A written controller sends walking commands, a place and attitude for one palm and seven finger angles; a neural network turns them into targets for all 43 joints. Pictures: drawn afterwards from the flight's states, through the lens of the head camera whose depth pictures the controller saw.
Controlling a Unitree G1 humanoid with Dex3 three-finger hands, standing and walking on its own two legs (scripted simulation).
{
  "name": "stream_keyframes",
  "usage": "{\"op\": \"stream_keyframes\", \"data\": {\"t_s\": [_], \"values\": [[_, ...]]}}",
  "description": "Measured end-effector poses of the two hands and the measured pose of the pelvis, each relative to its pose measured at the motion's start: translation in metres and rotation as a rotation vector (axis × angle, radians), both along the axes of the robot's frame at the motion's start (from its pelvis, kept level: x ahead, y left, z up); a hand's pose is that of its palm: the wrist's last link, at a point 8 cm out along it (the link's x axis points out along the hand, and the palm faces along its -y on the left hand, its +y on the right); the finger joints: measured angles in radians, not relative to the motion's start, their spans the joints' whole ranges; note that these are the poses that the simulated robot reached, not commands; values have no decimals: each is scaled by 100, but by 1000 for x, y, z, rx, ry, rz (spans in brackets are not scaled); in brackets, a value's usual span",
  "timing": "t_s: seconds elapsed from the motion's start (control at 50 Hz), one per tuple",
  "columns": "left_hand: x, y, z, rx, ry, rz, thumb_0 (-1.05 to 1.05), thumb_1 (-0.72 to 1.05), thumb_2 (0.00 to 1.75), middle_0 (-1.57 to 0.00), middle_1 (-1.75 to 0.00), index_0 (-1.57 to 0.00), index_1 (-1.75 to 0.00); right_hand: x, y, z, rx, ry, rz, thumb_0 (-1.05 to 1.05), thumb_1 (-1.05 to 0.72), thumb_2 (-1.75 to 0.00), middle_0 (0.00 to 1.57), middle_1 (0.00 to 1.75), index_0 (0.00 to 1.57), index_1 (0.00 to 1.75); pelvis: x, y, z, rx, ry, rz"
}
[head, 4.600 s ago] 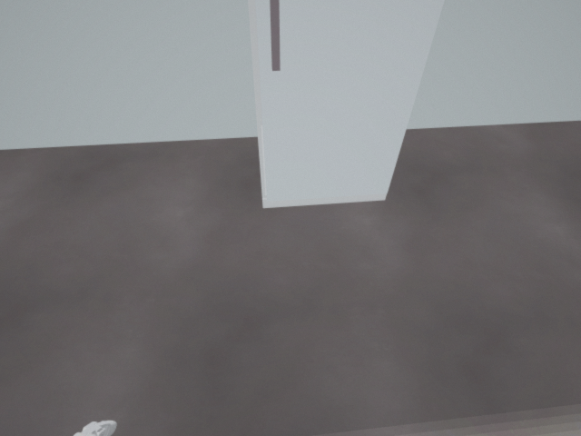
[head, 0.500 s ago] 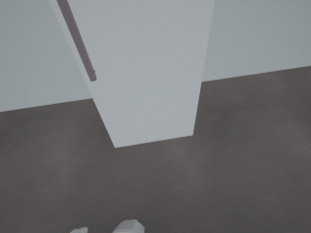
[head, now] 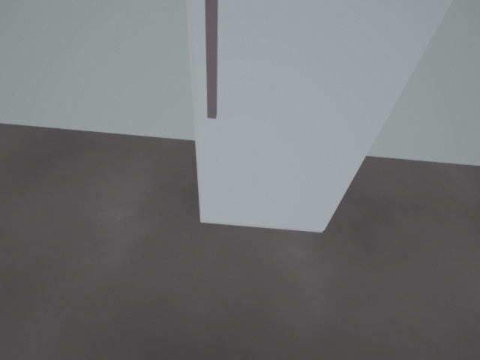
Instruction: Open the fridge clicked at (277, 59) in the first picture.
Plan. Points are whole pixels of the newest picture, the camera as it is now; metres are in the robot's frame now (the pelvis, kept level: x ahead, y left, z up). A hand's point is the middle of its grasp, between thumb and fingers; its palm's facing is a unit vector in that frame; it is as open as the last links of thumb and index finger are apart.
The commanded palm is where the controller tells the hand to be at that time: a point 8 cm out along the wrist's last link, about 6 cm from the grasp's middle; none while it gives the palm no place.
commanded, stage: take the last steps up to it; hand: left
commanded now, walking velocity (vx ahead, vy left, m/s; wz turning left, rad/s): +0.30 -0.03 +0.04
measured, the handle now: (212, 49) +0.75 +0.15 +0.14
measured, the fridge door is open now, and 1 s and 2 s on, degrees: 0 0 0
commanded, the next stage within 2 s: come to a stop and stand still in 0.72 s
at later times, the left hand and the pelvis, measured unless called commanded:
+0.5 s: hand out of the picture +0.11 +0.13 -0.17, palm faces +0.08 -0.98 -0.19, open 7.3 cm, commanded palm none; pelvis +0.14 -0.04 +0.00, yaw +2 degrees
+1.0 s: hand (171, 265) +0.34 +0.18 -0.18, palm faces +0.07 -0.97 -0.22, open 7.3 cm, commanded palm none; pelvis +0.30 +0.00 -0.01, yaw +1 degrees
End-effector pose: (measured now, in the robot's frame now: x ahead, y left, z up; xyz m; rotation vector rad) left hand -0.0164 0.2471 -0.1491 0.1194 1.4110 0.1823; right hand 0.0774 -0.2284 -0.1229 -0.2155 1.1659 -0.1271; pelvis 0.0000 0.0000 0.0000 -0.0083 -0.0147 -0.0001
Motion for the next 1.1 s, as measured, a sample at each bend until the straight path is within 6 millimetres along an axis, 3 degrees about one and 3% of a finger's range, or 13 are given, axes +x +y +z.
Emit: {"op": "stream_keyframes", "data": {"t_s": [0.08, 0.2, 0.28, 0.34, 0.4, 0.58, 0.66, 0.7, 0.74, 0.8, 0.94, 1.02, 1.1], "values": [[34, -12, 3, -13, -47, -25, 0, 91, 90, -20, -30, -20, -29, -27, -10, -7, 0, 79, -48, -1, -93, -90, 20, 30, 21, 30, 13, -3, 0, 10, 3, 7], [104, -38, 6, -3, -138, -77, 0, 91, 90, -20, -30, -20, -29, -70, -28, -28, 33, 255, -122, 0, -92, -90, 20, 30, 20, 30, 42, -22, -8, 30, 5, 6], [135, -55, 7, 14, -215, -60, 0, 91, 90, -20, -30, -20, -29, -77, -38, -39, 59, 360, -125, 0, -92, -90, 20, 30, 20, 30, 63, -37, -14, 17, -4, 31], [137, -58, 13, 36, -205, -16, -1, 93, 90, -20, -30, -20, -29, -52, -43, -33, 70, 361, -115, 1, -92, -90, 20, 30, 20, 30, 82, -43, -7, 19, -3, 32], [130, -60, 16, 40, -137, -2, -1, 94, 90, -20, -30, -20, -29, -11, -45, -29, 76, 302, -103, 1, -92, -90, 20, 30, 20, 30, 101, -44, -2, 17, 2, 38], [110, -72, 3, -42, 85, 76, 0, 92, 90, -20, -30, -20, -29, 143, -28, -24, 63, 114, -12, 1, -94, -90, 19, 30, 20, 30, 166, -27, -5, -1, 7, 47], [116, -64, -13, -80, 167, 115, 0, 91, 90, -20, -30, -20, -29, 216, -9, -26, 32, 23, 44, 1, -93, -90, 19, 30, 20, 30, 203, -9, -19, -12, 2, 42], [127, -55, -22, -92, 196, 116, 0, 91, 90, -20, -30, -20, -29, 241, 0, -28, 15, -27, 50, 1, -93, -90, 19, 30, 20, 30, 218, 0, -26, -8, -5, 35], [149, -45, -23, -85, 187, 102, 0, 91, 90, -20, -30, -20, -29, 255, 7, -25, 16, -45, 40, 0, -92, -90, 19, 30, 20, 30, 230, 4, -24, 1, -11, 20], [197, -30, -18, -64, 115, 70, 0, 91, 90, -20, -30, -20, -29, 260, 17, -19, 28, -32, 20, 0, -92, -90, 20, 30, 20, 30, 247, 8, -16, 9, -10, 16], [310, -15, 0, 9, -85, 13, 0, 92, 90, -20, -30, -20, -29, 263, 7, -18, 21, 44, -30, -1, -95, -90, 20, 30, 20, 30, 283, 5, -5, 26, -1, 22], [351, -16, 2, 51, -140, -21, 0, 93, 90, -20, -30, -20, -29, 262, -2, -32, 49, 103, -63, -1, -95, -90, 20, 30, 20, 30, 300, -7, -11, 49, -17, 18], [373, -23, 6, 69, -159, -49, 0, 93, 90, -20, -30, -20, -29, 261, -11, -43, 71, 150, -96, 0, -93, -90, 20, 30, 20, 30, 306, -15, -15, 35, -15, 23]]}}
